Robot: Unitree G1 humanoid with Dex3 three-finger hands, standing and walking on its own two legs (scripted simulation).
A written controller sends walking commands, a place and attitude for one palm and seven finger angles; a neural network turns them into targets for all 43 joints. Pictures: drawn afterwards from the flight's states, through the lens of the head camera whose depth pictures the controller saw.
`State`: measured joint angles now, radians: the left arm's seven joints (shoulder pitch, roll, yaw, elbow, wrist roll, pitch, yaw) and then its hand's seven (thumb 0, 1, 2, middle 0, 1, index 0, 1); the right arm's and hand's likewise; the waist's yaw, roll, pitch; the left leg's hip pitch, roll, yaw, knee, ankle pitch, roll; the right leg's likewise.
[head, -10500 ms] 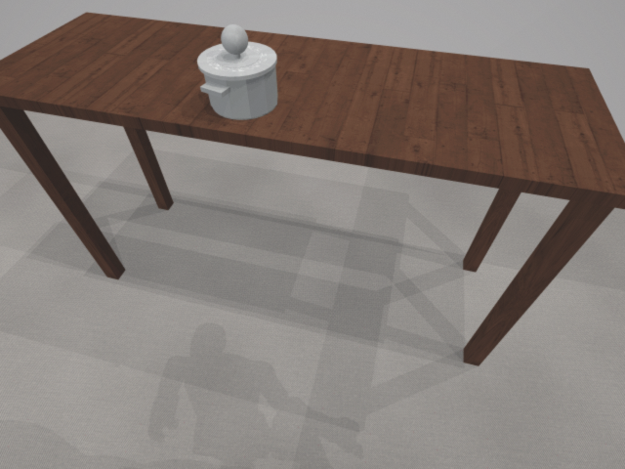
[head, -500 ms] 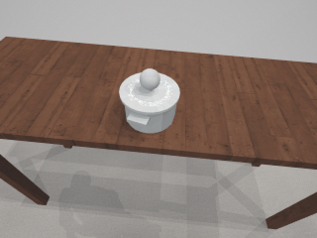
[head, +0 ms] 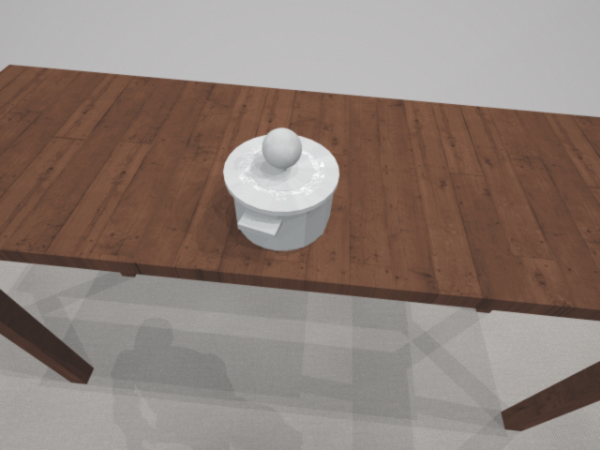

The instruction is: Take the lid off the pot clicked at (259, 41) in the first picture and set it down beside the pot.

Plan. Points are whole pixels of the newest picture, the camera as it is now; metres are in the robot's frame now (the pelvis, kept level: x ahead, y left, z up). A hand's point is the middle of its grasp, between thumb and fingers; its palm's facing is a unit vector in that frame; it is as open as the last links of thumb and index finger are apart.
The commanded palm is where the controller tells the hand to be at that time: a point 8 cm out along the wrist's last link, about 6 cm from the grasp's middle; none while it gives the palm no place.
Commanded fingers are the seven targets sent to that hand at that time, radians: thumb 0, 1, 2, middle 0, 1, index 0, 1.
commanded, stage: look again from close up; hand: left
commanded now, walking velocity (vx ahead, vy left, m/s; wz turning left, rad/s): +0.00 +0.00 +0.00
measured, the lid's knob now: (282, 148) +0.45 +0.06 +0.17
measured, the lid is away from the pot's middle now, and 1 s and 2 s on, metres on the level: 0.00 0.00 0.00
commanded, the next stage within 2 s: lift the closed hand beside the body in 0.14 s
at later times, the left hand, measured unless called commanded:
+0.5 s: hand (157, 443) +0.14 +0.19 -0.05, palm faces +0.15 -0.95 -0.26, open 6.0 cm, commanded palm +0.09 +0.24 -0.01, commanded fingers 0.00 0.90 0.90 -0.82 -0.97 -0.82 -0.97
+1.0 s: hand (80, 425) +0.13 +0.23 +0.08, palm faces +0.32 -0.85 -0.42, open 3.1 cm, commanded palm +0.07 +0.26 +0.11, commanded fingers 0.00 0.90 0.90 -1.30 -1.50 -1.30 -1.50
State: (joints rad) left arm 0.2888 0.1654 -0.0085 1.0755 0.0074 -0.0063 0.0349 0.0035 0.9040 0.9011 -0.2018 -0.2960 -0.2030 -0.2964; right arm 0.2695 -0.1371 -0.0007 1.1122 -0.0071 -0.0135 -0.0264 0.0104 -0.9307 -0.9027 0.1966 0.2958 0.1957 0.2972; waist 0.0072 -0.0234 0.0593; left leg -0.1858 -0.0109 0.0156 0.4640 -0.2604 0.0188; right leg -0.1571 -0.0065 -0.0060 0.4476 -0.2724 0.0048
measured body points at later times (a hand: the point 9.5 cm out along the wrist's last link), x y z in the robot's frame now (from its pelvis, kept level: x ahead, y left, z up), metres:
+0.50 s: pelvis -0.01 +0.01 +0.00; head -0.04 -0.01 +0.45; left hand +0.12 +0.24 -0.03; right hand +0.15 -0.23 -0.09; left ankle -0.01 +0.11 -0.74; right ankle -0.02 -0.12 -0.74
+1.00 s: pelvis +0.00 -0.01 +0.00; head -0.02 -0.03 +0.45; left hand +0.11 +0.27 +0.10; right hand +0.20 -0.21 -0.08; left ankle -0.01 +0.11 -0.74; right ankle -0.02 -0.12 -0.74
